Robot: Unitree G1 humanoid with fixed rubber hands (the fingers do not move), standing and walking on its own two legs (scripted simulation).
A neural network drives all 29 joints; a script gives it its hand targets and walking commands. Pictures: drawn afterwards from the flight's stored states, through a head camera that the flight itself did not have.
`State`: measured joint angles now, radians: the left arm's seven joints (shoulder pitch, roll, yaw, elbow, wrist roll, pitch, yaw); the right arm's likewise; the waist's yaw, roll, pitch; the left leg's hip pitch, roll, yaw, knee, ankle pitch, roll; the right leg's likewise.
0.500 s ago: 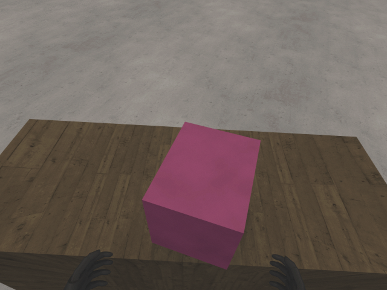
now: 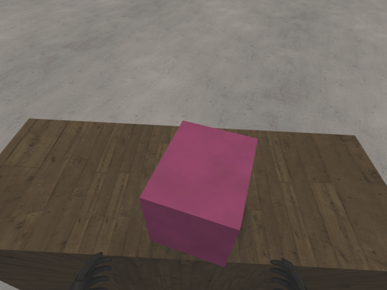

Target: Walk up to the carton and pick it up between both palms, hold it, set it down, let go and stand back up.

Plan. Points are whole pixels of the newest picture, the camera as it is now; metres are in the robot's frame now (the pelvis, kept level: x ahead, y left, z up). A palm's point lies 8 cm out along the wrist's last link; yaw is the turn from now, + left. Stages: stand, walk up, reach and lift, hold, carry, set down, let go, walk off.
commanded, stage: set down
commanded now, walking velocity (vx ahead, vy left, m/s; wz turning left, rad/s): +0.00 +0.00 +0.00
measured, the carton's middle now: (202, 190) +0.39 -0.01 -0.06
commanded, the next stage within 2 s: let go in 0.08 s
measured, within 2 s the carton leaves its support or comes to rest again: neither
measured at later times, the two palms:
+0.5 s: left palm (91, 286) +0.16 +0.22 -0.08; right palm out of the picture +0.15 -0.23 -0.08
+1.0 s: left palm out of the picture +0.02 +0.28 -0.11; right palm out of the picture +0.05 -0.24 -0.12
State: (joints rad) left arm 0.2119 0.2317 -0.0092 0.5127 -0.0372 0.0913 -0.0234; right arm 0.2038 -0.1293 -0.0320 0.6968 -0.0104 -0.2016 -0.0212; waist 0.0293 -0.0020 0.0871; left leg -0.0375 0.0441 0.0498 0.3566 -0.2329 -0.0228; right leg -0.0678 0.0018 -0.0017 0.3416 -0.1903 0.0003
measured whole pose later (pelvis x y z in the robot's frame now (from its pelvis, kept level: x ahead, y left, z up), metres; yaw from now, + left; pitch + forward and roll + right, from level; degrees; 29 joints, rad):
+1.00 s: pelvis -0.02 +0.01 -0.01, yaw +2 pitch -2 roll +0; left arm 0.39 0.28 0.00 0.72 0.02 -0.02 0.01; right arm 0.31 -0.28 0.00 0.81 -0.02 -0.02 0.01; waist 0.01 0.02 0.02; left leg -0.19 0.01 0.02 0.48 -0.25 0.01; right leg -0.20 -0.04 -0.03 0.46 -0.22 0.03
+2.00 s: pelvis -0.02 +0.00 -0.01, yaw +2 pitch -2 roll +0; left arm 0.40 0.24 -0.02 0.84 0.01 -0.01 0.02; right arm 0.35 -0.26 0.02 0.90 -0.01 0.00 -0.01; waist 0.00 0.02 0.01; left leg -0.21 0.02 0.02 0.49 -0.25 -0.01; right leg -0.23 -0.03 -0.03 0.49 -0.23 0.01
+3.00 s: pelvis -0.02 +0.00 -0.01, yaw +1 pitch -1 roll +0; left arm 0.40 0.21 -0.01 0.95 0.01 -0.01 0.03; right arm 0.36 -0.22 0.01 0.98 0.00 0.00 -0.03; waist 0.00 0.01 0.02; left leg -0.19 0.02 0.03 0.45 -0.24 -0.01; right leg -0.22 -0.02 -0.02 0.46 -0.22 0.01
